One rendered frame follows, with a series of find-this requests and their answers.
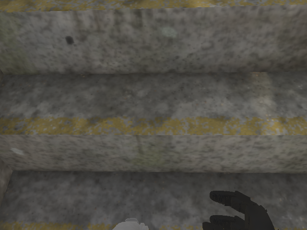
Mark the robot left shin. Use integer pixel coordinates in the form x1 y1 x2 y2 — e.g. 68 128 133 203
125 218 139 224

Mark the robot right hand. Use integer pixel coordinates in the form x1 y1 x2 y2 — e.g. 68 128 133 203
202 191 279 230

